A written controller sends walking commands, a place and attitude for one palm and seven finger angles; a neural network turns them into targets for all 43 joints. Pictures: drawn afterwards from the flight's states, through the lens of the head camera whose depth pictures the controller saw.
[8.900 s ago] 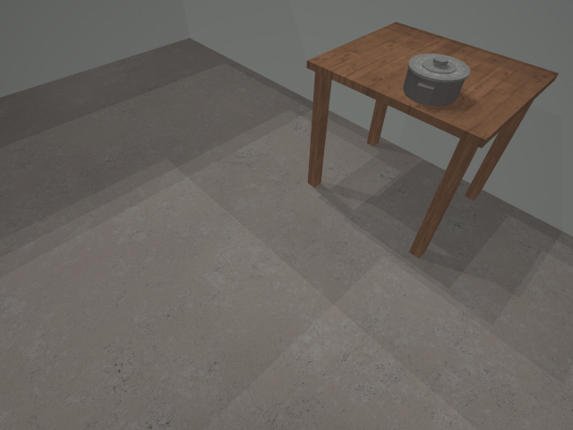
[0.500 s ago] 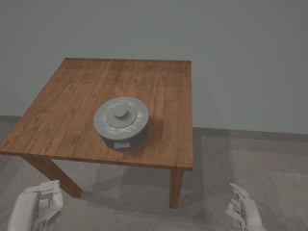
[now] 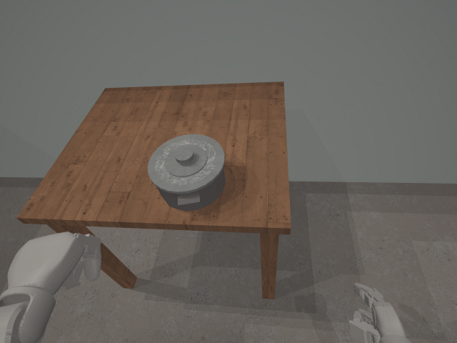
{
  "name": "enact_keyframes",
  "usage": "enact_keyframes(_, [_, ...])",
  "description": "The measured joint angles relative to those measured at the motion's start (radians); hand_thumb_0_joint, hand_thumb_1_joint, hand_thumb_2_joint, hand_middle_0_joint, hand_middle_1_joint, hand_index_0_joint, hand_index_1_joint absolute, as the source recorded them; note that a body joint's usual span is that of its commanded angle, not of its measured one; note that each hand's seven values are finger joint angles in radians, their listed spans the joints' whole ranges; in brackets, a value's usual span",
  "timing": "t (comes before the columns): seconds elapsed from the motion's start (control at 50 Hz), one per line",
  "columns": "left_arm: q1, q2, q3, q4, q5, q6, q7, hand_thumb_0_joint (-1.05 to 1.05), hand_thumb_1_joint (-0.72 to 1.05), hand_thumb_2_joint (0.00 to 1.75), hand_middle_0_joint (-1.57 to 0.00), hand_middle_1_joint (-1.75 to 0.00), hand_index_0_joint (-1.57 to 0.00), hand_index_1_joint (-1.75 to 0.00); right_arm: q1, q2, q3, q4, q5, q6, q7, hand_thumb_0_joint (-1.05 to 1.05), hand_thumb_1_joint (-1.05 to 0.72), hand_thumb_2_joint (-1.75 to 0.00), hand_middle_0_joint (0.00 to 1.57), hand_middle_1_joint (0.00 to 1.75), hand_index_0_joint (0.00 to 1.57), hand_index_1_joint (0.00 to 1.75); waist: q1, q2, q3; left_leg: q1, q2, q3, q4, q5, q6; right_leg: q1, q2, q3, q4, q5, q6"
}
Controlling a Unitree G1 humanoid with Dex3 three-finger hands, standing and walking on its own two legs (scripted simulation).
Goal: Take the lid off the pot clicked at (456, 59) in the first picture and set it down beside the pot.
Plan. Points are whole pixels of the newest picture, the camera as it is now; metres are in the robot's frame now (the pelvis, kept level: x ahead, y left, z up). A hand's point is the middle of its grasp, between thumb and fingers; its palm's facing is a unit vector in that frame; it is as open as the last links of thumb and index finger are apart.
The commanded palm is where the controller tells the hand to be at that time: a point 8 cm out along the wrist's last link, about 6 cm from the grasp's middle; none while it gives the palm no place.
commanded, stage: reach forward and open the fingers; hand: left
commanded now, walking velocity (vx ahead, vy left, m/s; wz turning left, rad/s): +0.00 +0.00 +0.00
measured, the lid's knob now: (184, 155) +0.52 +0.19 +0.00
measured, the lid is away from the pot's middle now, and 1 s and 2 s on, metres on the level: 0.00 0.00 0.00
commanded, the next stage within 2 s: move the open hand above the knob in 0.80 s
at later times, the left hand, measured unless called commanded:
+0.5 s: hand (92, 247) +0.24 +0.26 +0.07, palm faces -0.24 -0.08 -0.97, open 7.8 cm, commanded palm +0.23 +0.26 +0.13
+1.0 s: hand (115, 221) +0.30 +0.25 +0.05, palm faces -0.34 -0.08 -0.94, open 10.0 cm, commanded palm +0.30 +0.25 +0.13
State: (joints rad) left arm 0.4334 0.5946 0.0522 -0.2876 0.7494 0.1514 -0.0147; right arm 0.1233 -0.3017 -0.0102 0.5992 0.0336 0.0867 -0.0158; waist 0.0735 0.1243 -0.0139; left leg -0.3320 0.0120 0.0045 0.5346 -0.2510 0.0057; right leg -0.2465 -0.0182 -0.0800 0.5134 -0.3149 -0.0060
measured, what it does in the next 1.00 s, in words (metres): stands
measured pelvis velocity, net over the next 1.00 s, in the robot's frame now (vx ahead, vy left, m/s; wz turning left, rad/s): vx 0.00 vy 0.01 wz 0.01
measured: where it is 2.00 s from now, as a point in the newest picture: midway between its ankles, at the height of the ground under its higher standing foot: outside the picture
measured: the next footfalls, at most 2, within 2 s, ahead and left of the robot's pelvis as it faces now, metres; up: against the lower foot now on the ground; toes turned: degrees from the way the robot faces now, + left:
none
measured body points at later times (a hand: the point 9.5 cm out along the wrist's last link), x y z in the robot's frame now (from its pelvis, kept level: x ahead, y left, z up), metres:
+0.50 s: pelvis -0.02 +0.02 +0.01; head +0.02 -0.02 +0.46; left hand +0.25 +0.26 +0.12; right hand +0.19 -0.21 -0.10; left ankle +0.02 +0.12 -0.73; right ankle -0.03 -0.11 -0.73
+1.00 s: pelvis +0.00 +0.01 +0.01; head +0.04 -0.02 +0.46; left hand +0.31 +0.25 +0.11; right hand +0.20 -0.22 -0.11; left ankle +0.02 +0.12 -0.73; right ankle -0.03 -0.11 -0.73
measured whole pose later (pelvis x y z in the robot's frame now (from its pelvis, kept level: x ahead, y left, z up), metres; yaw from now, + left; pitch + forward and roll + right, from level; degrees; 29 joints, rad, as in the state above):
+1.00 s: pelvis +0.00 +0.01 +0.01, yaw +0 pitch +2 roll +0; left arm -0.12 0.57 -0.13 0.08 0.83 0.09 -0.23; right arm 0.07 -0.29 0.01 0.62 0.04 0.14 0.02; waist 0.04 0.09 0.05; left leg -0.26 -0.02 0.01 0.40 -0.18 0.03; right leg -0.17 -0.04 -0.08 0.38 -0.24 0.01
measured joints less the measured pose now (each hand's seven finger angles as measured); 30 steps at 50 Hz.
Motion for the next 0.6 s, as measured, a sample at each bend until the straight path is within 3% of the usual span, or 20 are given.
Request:
enact_keyframes(0.1, [-0.115,0.011,-0.033,0.071,-0.017,-0.043,-0.145,0.01,0.59,0.95,-1.10,-1.20,-1.11,-1.20,-0.011,-0.002,0.003,0.002,0.010,-0.016,-0.021,0.02,-0.91,-0.90,0.20,0.30,0.20,0.30,-0.011,-0.001,0.022,0.016,-0.006,-0.012,-0.020,0.022,0.004,0.021,-0.004,-0.012,-0.020,0.017,0.002])
enact_keyframes(0.18, [-0.169,0.044,-0.032,0.077,-0.002,-0.128,-0.200,0.00,0.47,1.00,-1.07,-1.04,-1.07,-1.04,-0.025,0.009,0.012,-0.005,0.004,-0.019,-0.027,0.02,-0.91,-0.90,0.20,0.30,0.20,0.30,-0.017,-0.013,0.044,0.037,-0.006,-0.009,-0.046,0.039,0.005,0.041,-0.003,-0.010,-0.046,0.036,0.002])
enact_keyframes(0.24, [-0.200,0.050,-0.006,0.100,0.003,-0.159,-0.196,0.00,0.39,1.03,-1.03,-0.94,-1.03,-0.94,-0.030,0.017,0.012,-0.014,0.005,-0.006,-0.015,0.02,-0.91,-0.90,0.20,0.30,0.20,0.30,-0.017,-0.017,0.052,0.048,-0.003,-0.004,-0.063,0.050,0.005,0.051,0.000,-0.005,-0.068,0.052,0.002])
enact_keyframes(0.3, [-0.215,0.021,0.003,0.124,-0.005,-0.148,-0.182,0.00,0.31,1.06,-0.98,-0.86,-0.99,-0.86,-0.026,0.021,0.005,-0.023,0.009,0.007,0.006,0.02,-0.91,-0.90,0.20,0.30,0.20,0.30,-0.017,-0.015,0.054,0.052,-0.005,0.002,-0.077,0.059,0.008,0.054,-0.002,0.001,-0.083,0.064,0.006])
enact_keyframes(0.38, [-0.250,-0.023,-0.055,0.147,0.021,-0.131,-0.178,0.00,0.21,1.08,-0.92,-0.76,-0.92,-0.76,-0.023,0.018,0.003,-0.016,0.008,0.015,0.017,0.02,-0.91,-0.90,0.20,0.30,0.20,0.30,-0.011,-0.013,0.060,0.054,-0.013,0.004,-0.093,0.069,0.016,0.055,-0.009,0.003,-0.098,0.075,0.012])
enact_keyframes(0.48, [-0.319,0.005,-0.083,0.165,0.063,-0.162,-0.152,0.00,0.08,1.12,-0.84,-0.64,-0.84,-0.64,-0.032,0.030,0.014,0.011,0.000,0.025,0.010,0.02,-0.91,-0.90,0.20,0.30,0.20,0.30,-0.005,-0.024,0.067,0.067,-0.020,0.006,-0.112,0.080,0.020,0.065,-0.015,0.005,-0.110,0.081,0.014])
enact_keyframes(0.54, [-0.346,-0.008,-0.061,0.209,0.052,-0.129,-0.139,0.00,0.00,1.13,-0.78,-0.56,-0.79,-0.56,-0.037,0.039,0.015,0.012,0.009,0.034,0.026,0.02,-0.91,-0.90,0.20,0.30,0.20,0.30,-0.009,-0.026,0.062,0.072,-0.020,0.012,-0.123,0.083,0.021,0.067,-0.016,0.010,-0.120,0.086,0.016])
enact_keyframes(0.6, [-0.361,-0.037,-0.082,0.234,0.048,-0.078,-0.154,0.00,-0.07,1.15,-0.75,-0.49,-0.75,-0.49,-0.036,0.037,0.013,0.006,0.011,0.039,0.041,0.02,-0.91,-0.90,0.20,0.30,0.20,0.30,-0.014,-0.023,0.058,0.074,-0.024,0.014,-0.132,0.086,0.024,0.068,-0.019,0.012,-0.127,0.089,0.020])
